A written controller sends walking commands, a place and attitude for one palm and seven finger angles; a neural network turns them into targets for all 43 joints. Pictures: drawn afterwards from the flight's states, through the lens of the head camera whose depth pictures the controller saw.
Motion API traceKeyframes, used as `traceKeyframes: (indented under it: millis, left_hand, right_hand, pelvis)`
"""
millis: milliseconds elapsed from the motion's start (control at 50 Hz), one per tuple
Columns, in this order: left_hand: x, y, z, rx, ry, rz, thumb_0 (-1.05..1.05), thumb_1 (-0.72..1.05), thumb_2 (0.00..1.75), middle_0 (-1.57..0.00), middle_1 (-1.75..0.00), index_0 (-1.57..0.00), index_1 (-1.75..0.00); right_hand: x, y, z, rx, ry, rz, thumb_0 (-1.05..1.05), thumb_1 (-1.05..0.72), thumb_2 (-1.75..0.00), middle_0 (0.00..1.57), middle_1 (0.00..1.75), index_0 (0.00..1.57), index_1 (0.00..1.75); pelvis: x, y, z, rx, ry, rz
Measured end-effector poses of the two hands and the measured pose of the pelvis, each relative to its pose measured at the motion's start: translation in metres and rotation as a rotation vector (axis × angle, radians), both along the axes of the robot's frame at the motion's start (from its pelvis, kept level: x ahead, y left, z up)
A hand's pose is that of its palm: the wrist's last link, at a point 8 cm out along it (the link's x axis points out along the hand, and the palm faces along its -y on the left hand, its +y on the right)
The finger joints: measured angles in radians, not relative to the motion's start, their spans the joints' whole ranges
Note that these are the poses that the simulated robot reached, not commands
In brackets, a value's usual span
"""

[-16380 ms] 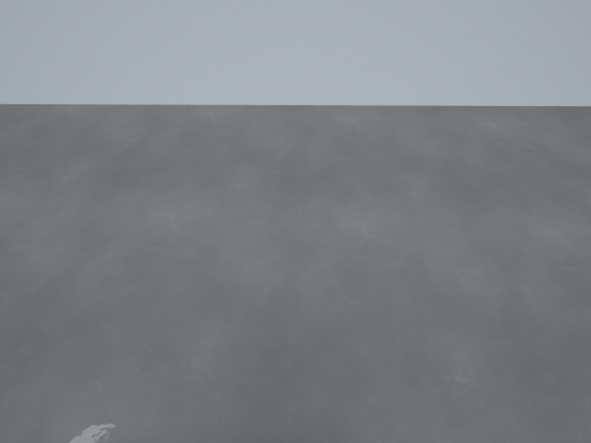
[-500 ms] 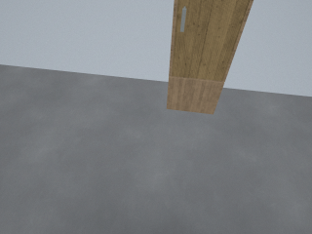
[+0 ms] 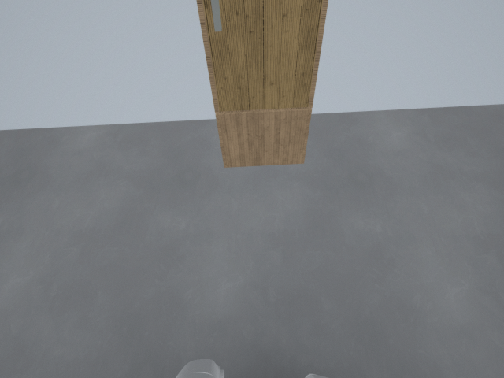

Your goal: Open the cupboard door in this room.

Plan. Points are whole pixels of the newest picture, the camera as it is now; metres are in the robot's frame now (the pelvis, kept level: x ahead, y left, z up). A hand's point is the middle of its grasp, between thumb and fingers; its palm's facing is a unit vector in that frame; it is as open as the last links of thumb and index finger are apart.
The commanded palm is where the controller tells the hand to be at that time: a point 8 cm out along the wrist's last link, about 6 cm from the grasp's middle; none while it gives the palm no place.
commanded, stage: walk to a spot facing it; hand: left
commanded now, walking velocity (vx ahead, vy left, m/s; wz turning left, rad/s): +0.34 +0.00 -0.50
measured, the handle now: (216, 7) +1.10 +0.22 +0.06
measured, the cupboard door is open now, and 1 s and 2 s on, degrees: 0 0 0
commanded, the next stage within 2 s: turn to face it in 0.80 s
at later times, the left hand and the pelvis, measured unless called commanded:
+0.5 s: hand (149, 283) +0.30 +0.26 -0.16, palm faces -0.23 -0.95 -0.21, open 7.4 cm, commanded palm none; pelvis +0.20 +0.06 +0.02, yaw -17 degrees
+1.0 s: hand (245, 196) +0.52 +0.08 -0.14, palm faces -0.57 -0.78 -0.25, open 7.3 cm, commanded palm none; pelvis +0.31 +0.00 +0.01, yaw -33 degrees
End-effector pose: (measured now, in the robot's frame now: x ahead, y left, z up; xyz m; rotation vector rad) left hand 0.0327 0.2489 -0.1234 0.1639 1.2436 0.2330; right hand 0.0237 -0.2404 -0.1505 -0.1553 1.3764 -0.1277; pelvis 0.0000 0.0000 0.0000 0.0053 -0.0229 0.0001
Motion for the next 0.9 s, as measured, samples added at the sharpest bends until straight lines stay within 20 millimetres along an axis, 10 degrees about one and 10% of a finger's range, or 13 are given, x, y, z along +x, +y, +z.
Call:
traceKeyframes:
  millis: [160, 360, 520, 700, 820, 900]
  left_hand:
    - [0.037, -0.002, 0.012, -0.038, 0.109, -0.087, 0.00, 0.91, 0.90, -0.20, -0.30, -0.20, -0.30]
    - [0.135, 0.049, -0.016, -0.057, 0.150, -0.128, 0.00, 0.91, 0.90, -0.20, -0.30, -0.20, -0.30]
    - [0.291, 0.058, -0.001, -0.030, 0.059, -0.336, 0.01, 0.91, 0.90, -0.19, -0.30, -0.20, -0.30]
    - [0.454, -0.023, 0.014, -0.032, -0.104, -0.567, 0.01, 0.92, 0.90, -0.19, -0.30, -0.19, -0.30]
    - [0.519, -0.105, 0.009, -0.040, -0.209, -0.717, 0.00, 0.92, 0.90, -0.19, -0.30, -0.20, -0.30]
    - [0.522, -0.126, 0.011, -0.042, -0.196, -0.743, 0.00, 0.91, 0.90, -0.19, -0.30, -0.20, -0.30]
  right_hand:
    - [0.142, -0.003, 0.047, -0.027, -0.318, -0.012, 0.01, -0.91, -0.90, 0.19, 0.29, 0.19, 0.30]
    - [0.246, 0.033, 0.054, -0.090, -0.409, -0.014, 0.00, -0.91, -0.90, 0.20, 0.29, 0.20, 0.30]
    - [0.188, 0.056, 0.050, -0.097, -0.206, -0.235, 0.00, -0.91, -0.90, 0.20, 0.29, 0.20, 0.30]
    - [0.093, 0.077, 0.037, -0.059, 0.114, -0.512, 0.00, -0.91, -0.90, 0.20, 0.29, 0.20, 0.30]
    - [0.078, 0.072, 0.010, 0.004, 0.195, -0.642, 0.01, -0.91, -0.90, 0.20, 0.29, 0.20, 0.30]
    - [0.112, 0.048, 0.005, -0.008, 0.121, -0.662, 0.01, -0.91, -0.90, 0.20, 0.29, 0.20, 0.30]
  pelvis:
    - [0.055, 0.009, 0.021, 0.005, 0.032, -0.089]
    - [0.149, 0.051, 0.004, -0.021, 0.041, -0.187]
    - [0.206, 0.062, 0.019, -0.031, 0.039, -0.317]
    - [0.257, 0.045, 0.015, -0.008, 0.041, -0.426]
    - [0.286, 0.011, -0.006, 0.013, 0.031, -0.503]
    - [0.293, 0.001, -0.002, 0.011, 0.006, -0.549]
